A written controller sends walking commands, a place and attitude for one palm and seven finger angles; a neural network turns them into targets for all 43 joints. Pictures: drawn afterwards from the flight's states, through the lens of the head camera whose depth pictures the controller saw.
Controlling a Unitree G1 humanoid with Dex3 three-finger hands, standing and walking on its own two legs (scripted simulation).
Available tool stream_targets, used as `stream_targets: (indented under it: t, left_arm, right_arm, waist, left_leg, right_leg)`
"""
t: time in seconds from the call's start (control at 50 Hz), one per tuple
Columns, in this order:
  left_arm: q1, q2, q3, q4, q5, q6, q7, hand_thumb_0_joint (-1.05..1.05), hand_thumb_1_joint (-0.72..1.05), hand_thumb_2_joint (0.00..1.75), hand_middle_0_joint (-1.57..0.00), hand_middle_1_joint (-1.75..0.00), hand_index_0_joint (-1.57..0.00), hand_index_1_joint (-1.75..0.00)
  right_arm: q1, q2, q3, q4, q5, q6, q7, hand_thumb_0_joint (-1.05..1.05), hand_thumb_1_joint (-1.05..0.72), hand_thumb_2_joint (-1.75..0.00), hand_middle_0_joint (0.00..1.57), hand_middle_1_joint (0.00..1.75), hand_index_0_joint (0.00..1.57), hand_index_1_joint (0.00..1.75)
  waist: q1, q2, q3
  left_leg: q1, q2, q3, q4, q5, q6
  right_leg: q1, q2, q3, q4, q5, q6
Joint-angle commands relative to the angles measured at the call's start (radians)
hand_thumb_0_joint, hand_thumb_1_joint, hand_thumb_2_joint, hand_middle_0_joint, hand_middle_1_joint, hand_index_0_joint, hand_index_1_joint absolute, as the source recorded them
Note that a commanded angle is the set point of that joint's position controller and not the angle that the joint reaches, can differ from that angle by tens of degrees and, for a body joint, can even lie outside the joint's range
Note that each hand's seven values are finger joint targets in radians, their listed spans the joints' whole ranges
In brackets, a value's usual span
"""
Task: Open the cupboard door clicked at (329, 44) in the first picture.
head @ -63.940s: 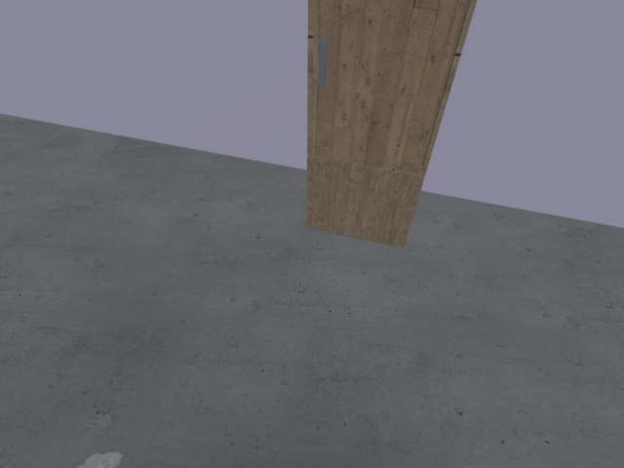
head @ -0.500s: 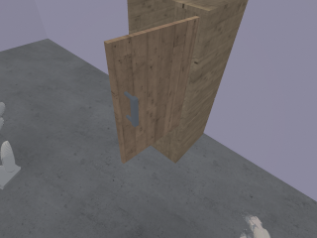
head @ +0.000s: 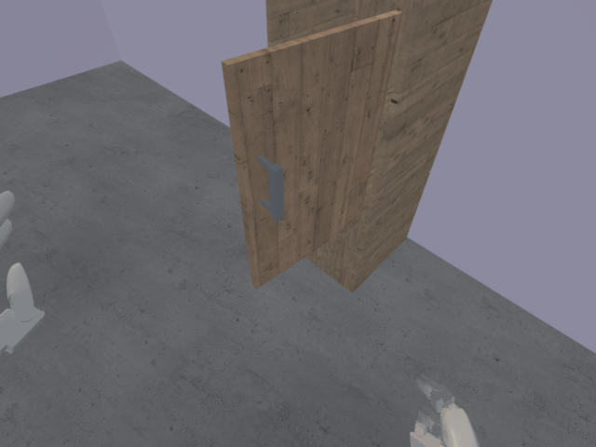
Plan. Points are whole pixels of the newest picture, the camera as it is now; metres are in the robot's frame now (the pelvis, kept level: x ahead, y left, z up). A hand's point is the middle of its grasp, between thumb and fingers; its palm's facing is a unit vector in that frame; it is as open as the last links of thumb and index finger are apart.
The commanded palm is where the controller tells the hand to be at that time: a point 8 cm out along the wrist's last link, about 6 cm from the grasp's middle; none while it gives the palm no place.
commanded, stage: stop stepping back and stand still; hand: left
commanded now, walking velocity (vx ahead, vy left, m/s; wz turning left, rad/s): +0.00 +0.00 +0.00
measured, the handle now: (270, 188) +0.57 +0.09 +0.01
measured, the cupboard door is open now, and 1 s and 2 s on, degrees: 83 83 83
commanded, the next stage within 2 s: let the arm hang, fingers relaxed in 0.06 s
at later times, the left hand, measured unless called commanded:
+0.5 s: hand out of the picture +0.03 +0.17 -0.17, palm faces +0.09 -0.98 -0.19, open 6.9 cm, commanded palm none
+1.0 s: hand out of the picture -0.05 +0.16 -0.17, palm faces +0.12 -0.98 -0.17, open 7.4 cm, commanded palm none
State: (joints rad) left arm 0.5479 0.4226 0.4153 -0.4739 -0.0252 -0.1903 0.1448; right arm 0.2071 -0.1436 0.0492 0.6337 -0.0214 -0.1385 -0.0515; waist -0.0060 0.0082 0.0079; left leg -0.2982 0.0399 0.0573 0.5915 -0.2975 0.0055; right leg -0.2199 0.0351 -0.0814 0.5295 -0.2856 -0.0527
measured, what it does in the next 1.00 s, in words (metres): stands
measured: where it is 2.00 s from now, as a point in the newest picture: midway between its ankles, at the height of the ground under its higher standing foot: outside the picture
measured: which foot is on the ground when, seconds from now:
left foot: down 0.00-1.00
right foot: down 0.00-1.00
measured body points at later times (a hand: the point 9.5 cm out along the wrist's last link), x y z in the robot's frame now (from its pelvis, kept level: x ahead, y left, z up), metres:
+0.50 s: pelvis -0.01 -0.01 +0.00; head +0.01 +0.00 +0.45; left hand +0.03 +0.22 -0.15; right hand +0.06 -0.25 -0.14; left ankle +0.03 +0.12 -0.73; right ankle -0.01 -0.11 -0.73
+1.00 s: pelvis -0.02 +0.00 +0.01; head -0.02 +0.00 +0.46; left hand -0.05 +0.21 -0.15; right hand -0.03 -0.20 -0.16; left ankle +0.03 +0.12 -0.73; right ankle -0.01 -0.11 -0.73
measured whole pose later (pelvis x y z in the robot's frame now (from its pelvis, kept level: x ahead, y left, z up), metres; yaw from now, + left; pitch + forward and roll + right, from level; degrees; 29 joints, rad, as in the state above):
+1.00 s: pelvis -0.02 +0.00 +0.01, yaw +4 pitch -2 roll +0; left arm 0.30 0.12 0.01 1.15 0.01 0.01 0.03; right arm 0.29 -0.12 0.00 1.16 -0.03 0.02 -0.03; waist -0.01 0.01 0.04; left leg -0.24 -0.02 -0.02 0.43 -0.15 0.01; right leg -0.17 0.02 0.00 0.45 -0.25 -0.02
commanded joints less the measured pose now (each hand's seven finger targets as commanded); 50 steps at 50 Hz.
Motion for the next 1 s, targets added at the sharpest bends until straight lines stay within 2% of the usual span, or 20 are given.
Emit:
stream_targets:
  t: [0.0, 0.04, 0.06, 0.1, 0.12, 0.14, 0.16, 0.18, 0.22, 0.26, 0.28, 0.3, 0.32, 0.34, 0.38, 0.44, 0.48, 0.56, 0.68, 0.98]
  left_arm:
    - [-0.092, 0.162, 0.114, -0.149, -0.008, -0.039, 0.029, 0.0, 0.9, 0.9, -0.2, -0.3, -0.2, -0.3]
    - [-0.134, 0.165, 0.112, -0.167, -0.001, -0.055, 0.035, 0.0, 0.9, 0.9, -0.2, -0.3, -0.2, -0.3]
    - [-0.125, 0.161, 0.111, -0.184, 0.001, -0.062, 0.038, 0.0, 0.9, 0.9, -0.2, -0.3, -0.2, -0.3]
    - [-0.104, 0.152, 0.105, -0.185, -0.006, -0.064, 0.039, 0.0, 0.9, 0.9, -0.2, -0.3, -0.2, -0.3]
    - [-0.11, 0.15, 0.097, -0.21, -0.009, -0.067, 0.037, 0.0, 0.9, 0.9, -0.2, -0.3, -0.2, -0.3]
    - [-0.097, -0.052, -0.344, 0.606, 0.051, 0.045, -0.101, 0.0, 0.9, 0.9, -0.2, -0.3, -0.2, -0.3]
    - [-0.106, -0.085, -0.298, 0.614, 0.061, 0.164, -0.129, 0.0, 0.9, 0.9, -0.2, -0.3, -0.2, -0.3]
    - [-0.141, -0.112, -0.294, 0.638, 0.06, 0.19, -0.132, 0.0, 0.9, 0.9, -0.2, -0.3, -0.2, -0.3]
    - [-0.22, -0.098, -0.315, 0.723, 0.055, 0.193, -0.133, 0.0, 0.9, 0.9, -0.2, -0.3, -0.2, -0.3]
    - [-0.232, -0.083, -0.333, 0.869, 0.053, 0.18, -0.133, 0.0, 0.9, 0.9, -0.2, -0.3, -0.2, -0.3]
    - [-0.219, -0.06, -0.333, 0.954, 0.054, 0.177, -0.13, 0.0, 0.9, 0.9, -0.2, -0.3, -0.2, -0.3]
    - [-0.226, -0.021, -0.335, 1.026, 0.057, 0.172, -0.126, 0.0, 0.9, 0.9, -0.2, -0.3, -0.2, -0.3]
    - [-0.268, -0.014, -0.35, 1.089, 0.053, 0.174, -0.129, 0.0, 0.9, 0.9, -0.2, -0.3, -0.2, -0.3]
    - [-0.325, -0.003, -0.361, 1.136, 0.05, 0.176, -0.129, 0.0, 0.9, 0.9, -0.2, -0.3, -0.2, -0.3]
    - [-0.361, -0.032, -0.377, 1.241, 0.042, 0.175, -0.125, 0.0, 0.9, 0.9, -0.2, -0.3, -0.2, -0.3]
    - [-0.315, -0.096, -0.374, 1.363, 0.037, 0.175, -0.117, 0.0, 0.9, 0.9, -0.2, -0.3, -0.2, -0.3]
    - [-0.295, -0.11, -0.378, 1.423, 0.033, 0.179, -0.116, 0.0, 0.9, 0.9, -0.2, -0.3, -0.2, -0.3]
    - [-0.278, -0.13, -0.387, 1.508, 0.031, 0.181, -0.116, 0.0, 0.9, 0.9, -0.2, -0.3, -0.2, -0.3]
    - [-0.232, -0.154, -0.391, 1.574, 0.031, 0.187, -0.112, 0.0, 0.9, 0.9, -0.2, -0.3, -0.2, -0.3]
    - [-0.177, -0.196, -0.386, 1.603, 0.036, 0.185, -0.106, 0.0, 0.9, 0.9, -0.2, -0.3, -0.2, -0.3]
  right_arm:
    - [-0.063, -0.157, -0.078, -0.129, 0.017, -0.024, -0.011, 0.0, -0.9, -0.9, 0.2, 0.3, 0.2, 0.3]
    - [-0.079, -0.151, -0.068, -0.127, 0.02, -0.029, -0.016, 0.0, -0.9, -0.9, 0.2, 0.3, 0.2, 0.3]
    - [-0.079, -0.148, -0.064, -0.133, 0.018, -0.032, -0.022, 0.0, -0.9, -0.9, 0.2, 0.3, 0.2, 0.3]
    - [-0.074, -0.158, -0.07, -0.136, 0.017, -0.035, -0.029, 0.0, -0.9, -0.9, 0.2, 0.3, 0.2, 0.3]
    - [-0.086, -0.176, -0.082, -0.145, 0.019, -0.036, -0.031, 0.0, -0.9, -0.9, 0.2, 0.3, 0.2, 0.3]
    - [-0.112, -0.307, -0.133, 0.079, 0.017, -0.094, 0.06, 0.0, -0.9, -0.9, 0.2, 0.3, 0.2, 0.3]
    - [-0.024, -0.333, -0.135, 0.072, 0.012, 0.021, 0.058, 0.0, -0.9, -0.9, 0.2, 0.3, 0.2, 0.3]
    - [-0.02, -0.282, -0.119, 0.068, 0.002, 0.052, 0.051, 0.0, -0.9, -0.9, 0.2, 0.3, 0.2, 0.3]
    - [-0.026, -0.282, -0.103, 0.059, -0.022, 0.069, 0.042, 0.0, -0.9, -0.9, 0.2, 0.3, 0.2, 0.3]
    - [-0.065, -0.281, -0.096, 0.076, -0.027, 0.083, 0.04, 0.0, -0.9, -0.9, 0.2, 0.3, 0.2, 0.3]
    - [-0.083, -0.274, -0.093, 0.091, -0.016, 0.093, 0.04, 0.0, -0.9, -0.9, 0.2, 0.3, 0.2, 0.3]
    - [-0.079, -0.235, -0.089, 0.111, -0.003, 0.1, 0.042, 0.0, -0.9, -0.9, 0.2, 0.3, 0.2, 0.3]
    - [-0.05, -0.197, -0.078, 0.141, 0.005, 0.112, 0.048, 0.0, -0.9, -0.9, 0.2, 0.3, 0.2, 0.3]
    - [-0.04, -0.192, -0.078, 0.169, -0.002, 0.128, 0.048, 0.0, -0.9, -0.9, 0.2, 0.3, 0.2, 0.3]
    - [-0.033, -0.171, -0.071, 0.234, -0.006, 0.144, 0.042, 0.0, -0.9, -0.9, 0.2, 0.3, 0.2, 0.3]
    - [-0.017, -0.155, -0.067, 0.313, -0.005, 0.142, 0.031, 0.0, -0.9, -0.9, 0.2, 0.3, 0.2, 0.3]
    - [-0.003, -0.143, -0.065, 0.354, -0.005, 0.144, 0.026, 0.0, -0.9, -0.9, 0.2, 0.3, 0.2, 0.3]
    - [0.05, -0.129, -0.068, 0.421, -0.001, 0.15, 0.021, 0.0, -0.9, -0.9, 0.2, 0.3, 0.2, 0.3]
    - [0.103, -0.099, -0.065, 0.476, -0.002, 0.154, 0.018, 0.0, -0.9, -0.9, 0.2, 0.3, 0.2, 0.3]
    - [0.136, -0.062, -0.066, 0.495, -0.004, 0.143, 0.015, 0.0, -0.9, -0.9, 0.2, 0.3, 0.2, 0.3]
  waist:
    - [-0.006, -0.152, -0.027]
    - [-0.003, -0.076, -0.051]
    - [-0.006, -0.06, -0.066]
    - [-0.005, -0.023, -0.08]
    - [0.008, 0.039, -0.07]
    - [-0.047, 0.098, -0.016]
    - [-0.02, 0.112, -0.041]
    - [-0.013, 0.143, -0.056]
    - [-0.011, 0.033, -0.057]
    - [0.031, -0.03, -0.122]
    - [0.048, -0.045, -0.142]
    - [0.036, -0.103, -0.139]
    - [-0.002, -0.101, -0.098]
    - [-0.019, -0.087, -0.065]
    - [-0.026, -0.076, -0.038]
    - [-0.013, 0.084, -0.031]
    - [-0.005, 0.129, -0.022]
    - [-0.01, 0.007, 0.034]
    - [-0.006, -0.034, 0.078]
    - [0.003, 0.001, 0.103]
  left_leg:
    - [-0.182, -0.014, -0.058, 0.281, -0.118, -0.008]
    - [-0.12, 0.003, -0.051, 0.14, -0.103, -0.005]
    - [-0.069, -0.007, -0.026, 0.029, -0.043, -0.003]
    - [0.085, -0.015, -0.032, -0.151, 0.148, 0.008]
    - [0.128, 0.044, -0.093, -0.19, 0.252, 0.024]
    - [0.112, 0.141, -0.203, -0.059, 0.483, 0.058]
    - [0.001, 0.194, -0.272, -0.115, 0.595, 0.128]
    - [-0.052, 0.235, -0.355, -0.157, 0.621, 0.183]
    - [-0.036, 0.25, -0.416, -0.188, 0.667, 0.222]
    - [0.045, 0.187, -0.313, -0.123, 0.707, 0.177]
    - [0.013, 0.129, -0.251, -0.083, 0.606, 0.124]
    - [-0.032, 0.041, -0.177, -0.051, 0.406, 0.057]
    - [-0.012, -0.014, -0.119, -0.063, 0.166, 0.01]
    - [0.042, -0.033, -0.102, -0.061, 0.114, -0.001]
    - [0.094, -0.026, -0.097, -0.074, 0.146, -0.004]
    - [0.132, 0.016, -0.138, -0.15, 0.221, 0.005]
    - [0.096, 0.029, -0.157, -0.188, 0.165, 0.012]
    - [0.105, 0.029, -0.154, -0.21, 0.116, 0.013]
    - [0.093, 0.027, -0.151, -0.235, 0.074, 0.02]
    - [0.046, 0.025, -0.172, -0.271, 0.022, 0.028]
  right_leg:
    - [0.055, -0.326, 0.433, -0.291, 0.07, -0.13]
    - [0.097, -0.296, 0.3, -0.197, 0.335, -0.109]
    - [0.11, -0.26, 0.241, -0.166, 0.376, -0.087]
    - [0.064, -0.184, 0.176, -0.124, 0.294, -0.014]
    - [0.03, -0.135, 0.154, -0.104, 0.217, 0.024]
    - [-0.193, -0.137, 0.031, 0.107, 0.183, 0.038]
    - [-0.124, -0.101, 0.067, 0.163, 0.061, 0.052]
    - [-0.129, -0.063, 0.059, 0.274, -0.128, 0.056]
    - [-0.156, -0.045, 0.127, 0.366, -0.267, 0.052]
    - [-0.052, -0.053, 0.121, 0.159, -0.14, 0.049]
    - [0.066, -0.06, 0.129, 0.018, 0.074, 0.048]
    - [0.127, -0.126, 0.226, -0.063, 0.271, 0.028]
    - [0.05, -0.226, 0.294, -0.13, 0.26, -0.011]
    - [-0.026, -0.232, 0.304, -0.155, 0.222, -0.035]
    - [-0.049, -0.201, 0.285, -0.182, 0.226, -0.029]
    - [-0.021, -0.133, 0.224, -0.191, 0.129, 0.0]
    - [0.021, -0.121, 0.212, -0.203, 0.078, -0.002]
    - [-0.016, -0.12, 0.202, -0.25, -0.012, -0.004]
    - [-0.041, -0.116, 0.191, -0.254, -0.078, -0.003]
    - [-0.052, -0.107, 0.179, -0.209, -0.07, 0.005]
